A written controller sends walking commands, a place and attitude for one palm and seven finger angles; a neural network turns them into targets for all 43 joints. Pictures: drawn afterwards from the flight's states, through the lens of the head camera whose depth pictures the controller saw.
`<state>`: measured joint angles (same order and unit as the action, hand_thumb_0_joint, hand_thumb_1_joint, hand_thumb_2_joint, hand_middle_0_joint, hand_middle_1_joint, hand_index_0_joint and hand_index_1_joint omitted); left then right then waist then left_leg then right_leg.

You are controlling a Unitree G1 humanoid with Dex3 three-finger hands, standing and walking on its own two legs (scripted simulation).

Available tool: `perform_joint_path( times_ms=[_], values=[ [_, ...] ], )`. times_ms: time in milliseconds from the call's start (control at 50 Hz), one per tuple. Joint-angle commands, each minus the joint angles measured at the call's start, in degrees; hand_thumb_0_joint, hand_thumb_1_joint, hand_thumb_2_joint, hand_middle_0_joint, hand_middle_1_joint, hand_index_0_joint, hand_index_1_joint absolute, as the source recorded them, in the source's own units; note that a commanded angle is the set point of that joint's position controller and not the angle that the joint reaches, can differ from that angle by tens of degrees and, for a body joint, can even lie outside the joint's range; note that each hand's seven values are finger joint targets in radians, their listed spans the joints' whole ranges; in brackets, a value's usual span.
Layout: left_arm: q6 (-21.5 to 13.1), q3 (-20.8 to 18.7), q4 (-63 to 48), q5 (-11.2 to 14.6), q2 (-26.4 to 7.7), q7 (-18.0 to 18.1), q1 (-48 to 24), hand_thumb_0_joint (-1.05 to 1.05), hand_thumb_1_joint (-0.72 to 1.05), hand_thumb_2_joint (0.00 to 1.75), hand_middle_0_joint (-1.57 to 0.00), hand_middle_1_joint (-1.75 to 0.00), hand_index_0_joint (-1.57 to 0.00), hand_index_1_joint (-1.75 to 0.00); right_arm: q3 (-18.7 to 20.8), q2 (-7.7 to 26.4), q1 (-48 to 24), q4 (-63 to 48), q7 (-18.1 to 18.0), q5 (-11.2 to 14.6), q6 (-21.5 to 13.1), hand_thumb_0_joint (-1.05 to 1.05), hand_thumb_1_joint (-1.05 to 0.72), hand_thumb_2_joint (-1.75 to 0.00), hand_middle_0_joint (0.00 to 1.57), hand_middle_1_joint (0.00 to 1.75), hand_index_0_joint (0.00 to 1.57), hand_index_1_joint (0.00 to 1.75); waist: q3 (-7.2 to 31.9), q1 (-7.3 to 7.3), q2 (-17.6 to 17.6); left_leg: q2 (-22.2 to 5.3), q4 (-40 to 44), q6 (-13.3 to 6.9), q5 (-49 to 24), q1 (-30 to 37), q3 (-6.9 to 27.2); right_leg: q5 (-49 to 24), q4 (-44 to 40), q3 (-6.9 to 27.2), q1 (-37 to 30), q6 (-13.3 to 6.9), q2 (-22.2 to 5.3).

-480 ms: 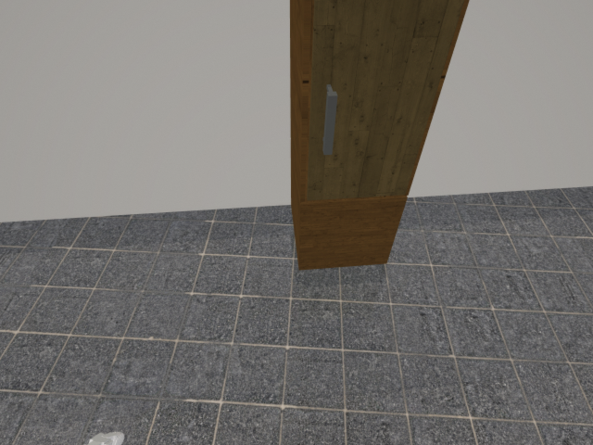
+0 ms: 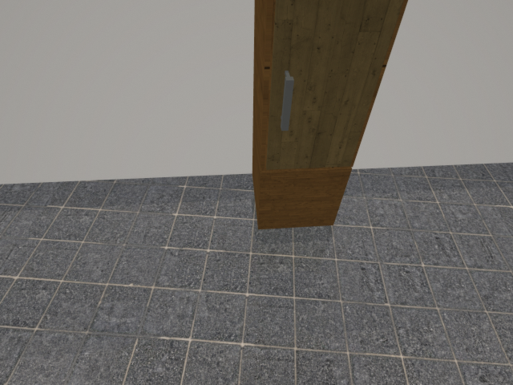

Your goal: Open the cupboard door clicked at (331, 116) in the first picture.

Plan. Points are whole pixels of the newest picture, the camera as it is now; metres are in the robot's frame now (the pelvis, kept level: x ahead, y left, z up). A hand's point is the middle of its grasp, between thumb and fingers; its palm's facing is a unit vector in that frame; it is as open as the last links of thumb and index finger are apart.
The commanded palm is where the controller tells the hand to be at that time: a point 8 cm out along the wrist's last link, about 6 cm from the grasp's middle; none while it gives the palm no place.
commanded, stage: stand and wait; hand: left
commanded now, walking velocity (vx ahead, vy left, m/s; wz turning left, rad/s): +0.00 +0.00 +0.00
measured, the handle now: (285, 101) +0.92 -0.04 -0.03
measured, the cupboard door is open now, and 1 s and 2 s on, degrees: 0 0 0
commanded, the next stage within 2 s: look at it before walking up in 0.34 s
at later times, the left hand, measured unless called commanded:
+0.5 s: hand out of the picture +0.07 +0.24 -0.16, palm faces -0.03 -0.95 -0.32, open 7.4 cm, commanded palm none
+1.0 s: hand out of the picture +0.08 +0.24 -0.16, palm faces -0.03 -0.95 -0.32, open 7.4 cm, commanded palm none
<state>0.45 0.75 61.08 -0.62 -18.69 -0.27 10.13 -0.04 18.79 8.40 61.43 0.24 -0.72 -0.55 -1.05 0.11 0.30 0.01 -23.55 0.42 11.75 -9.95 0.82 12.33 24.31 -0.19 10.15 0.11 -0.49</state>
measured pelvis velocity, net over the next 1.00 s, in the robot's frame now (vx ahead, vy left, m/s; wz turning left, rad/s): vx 0.01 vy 0.00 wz -0.01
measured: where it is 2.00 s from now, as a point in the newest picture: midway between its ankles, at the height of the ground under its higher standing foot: outside the picture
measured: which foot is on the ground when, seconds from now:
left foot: down 0.00-1.00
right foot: down 0.00-1.00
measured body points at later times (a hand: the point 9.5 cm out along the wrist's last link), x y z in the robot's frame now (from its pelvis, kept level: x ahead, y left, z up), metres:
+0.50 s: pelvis +0.00 +0.00 +0.00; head +0.00 +0.00 +0.45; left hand +0.07 +0.29 -0.13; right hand +0.07 -0.29 -0.13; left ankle +0.01 +0.12 -0.74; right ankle +0.01 -0.12 -0.74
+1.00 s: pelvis +0.01 +0.00 +0.00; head +0.01 +0.00 +0.45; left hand +0.08 +0.29 -0.13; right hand +0.09 -0.29 -0.13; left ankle +0.01 +0.12 -0.74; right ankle +0.01 -0.12 -0.74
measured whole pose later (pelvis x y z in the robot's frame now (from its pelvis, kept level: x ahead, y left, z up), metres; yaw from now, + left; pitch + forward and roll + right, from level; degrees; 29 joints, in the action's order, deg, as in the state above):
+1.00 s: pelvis +0.01 +0.00 +0.00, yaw +0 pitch -2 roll +0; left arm -0.1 0.6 62.6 -0.6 -19.1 -0.1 9.0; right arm -0.2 19.0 7.2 63.6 0.1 -0.4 -1.0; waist -1.1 0.1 0.4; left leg -0.2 -20.4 0.5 11.0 -7.9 0.6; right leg 11.4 21.2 0.1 8.2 0.1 -0.3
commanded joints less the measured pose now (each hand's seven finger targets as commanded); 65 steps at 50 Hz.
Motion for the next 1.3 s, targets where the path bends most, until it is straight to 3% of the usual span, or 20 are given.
perform_joint_path(
  times_ms=[0, 220, 640, 920, 1040, 1080, 1140, 1220, 1280],
  values=[
    [-1.8, -2.6, -3.8, -0.1, -11.6, 0.8, -3.1, 0.00, 0.90, 0.90, -0.20, -0.30, -0.20, -0.30, 2.1, 11.1, -3.2, -3.1, -0.9, 0.1, -1.4, 0.00, -0.90, -0.90, 0.20, 0.30, 0.20, 0.30, 1.9, 0.07, -0.3, -5.7, 4.8, -2.2, -2.9, -0.2, 5.6, -0.3, -5.7, 6.3, 0.0, -2.0, -6.0],
    [-1.8, -2.5, -2.3, -0.1, -11.7, 0.9, -2.6, 0.00, 0.90, 0.90, -0.20, -0.30, -0.20, -0.30, 2.0, 11.2, -2.4, -1.3, -0.9, 0.2, -1.3, 0.00, -0.90, -0.90, 0.20, 0.30, 0.20, 0.30, 1.1, 0.16, 0.0, -5.9, 5.7, -2.0, -2.2, -0.4, 5.9, 0.6, -6.4, 6.5, 0.2, -1.9, -6.1],
    [-2.0, -2.5, -2.5, -0.2, -11.8, 0.9, -3.3, 0.00, 0.90, 0.90, -0.20, -0.30, -0.20, -0.30, 2.0, 11.3, -3.4, -1.4, -0.9, 0.2, -1.4, 0.00, -0.90, -0.90, 0.20, 0.30, 0.20, 0.30, 1.3, 0.18, -0.8, -6.1, 6.1, -1.8, -4.8, 1.0, 5.6, -2.9, -6.8, 6.3, -0.3, -1.7, -6.2],
    [-2.2, -2.5, -2.3, -0.1, -12.0, 1.0, -3.0, 0.00, 0.90, 0.90, -0.20, -0.30, -0.20, -0.30, 1.8, 11.6, -3.9, -1.2, -1.0, 0.3, -1.6, 0.00, -0.90, -0.90, 0.20, 0.30, 0.20, 0.30, 3.4, 0.25, -0.4, -6.6, 5.7, -1.8, -9.8, 3.2, 5.1, -9.4, -6.2, 5.8, -2.7, -1.8, -6.5],
    [-2.1, -2.5, -2.2, -0.1, -12.2, 0.9, -3.0, 0.00, 0.90, 0.90, -0.20, -0.30, -0.20, -0.30, 1.8, 11.7, -4.0, -1.1, -1.1, 0.3, -1.5, 0.00, -0.90, -0.90, 0.20, 0.30, 0.20, 0.30, 2.4, 0.21, -0.3, -6.5, 6.3, -1.8, -8.3, 3.1, 5.1, -7.9, -6.9, 6.1, -2.2, -1.7, -6.4],
    [-1.8, -2.7, -2.7, -0.1, -12.1, 0.9, -3.6, 0.00, 0.90, 0.90, -0.20, -0.30, -0.20, -0.30, 2.1, 11.9, -3.6, -1.3, -1.3, 0.2, -1.5, 0.00, -0.90, -0.90, 0.20, 0.30, 0.20, 0.30, 2.4, 0.03, -0.8, -6.9, 5.3, -1.7, -9.1, 4.1, 4.1, -10.1, -6.1, 6.8, -1.2, -1.9, -6.1],
    [0.0, -2.1, -2.8, -0.1, -6.4, 1.1, -0.4, 0.00, 0.90, 0.90, -0.20, -0.30, -0.20, -0.30, 1.3, 5.2, 0.1, -1.3, -1.6, 0.1, -0.2, 0.00, -0.90, -0.90, 0.20, 0.30, 0.20, 0.30, 1.4, -0.24, 0.2, -7.2, 1.9, -0.6, -8.7, 3.3, 1.0, -13.6, -2.8, 7.8, 1.8, -1.3, -5.7],
    [1.2, -3.2, -5.5, -0.4, -6.5, 0.8, 0.8, 0.00, 0.90, 0.90, -0.20, -0.30, -0.20, -0.30, 2.8, 6.3, 1.2, -4.1, -2.2, 0.0, 0.7, 0.00, -0.90, -0.90, 0.20, 0.30, 0.20, 0.30, 2.1, -0.42, -0.9, -9.0, -0.3, -1.3, -7.1, 3.4, 0.4, -14.1, 2.7, 8.6, 6.3, -1.5, -4.0],
    [1.8, -3.7, -7.5, -0.5, -5.3, 0.2, 1.3, 0.00, 0.90, 0.90, -0.20, -0.30, -0.20, -0.30, 3.9, 7.5, 0.5, -6.2, -2.3, -0.1, 1.0, 0.00, -0.90, -0.90, 0.20, 0.30, 0.20, 0.30, 1.4, -0.13, -5.2, -13.1, 1.7, -3.5, -4.1, 2.0, 2.7, -8.5, 10.0, 6.4, 10.3, -0.7, -0.9]
  ],
)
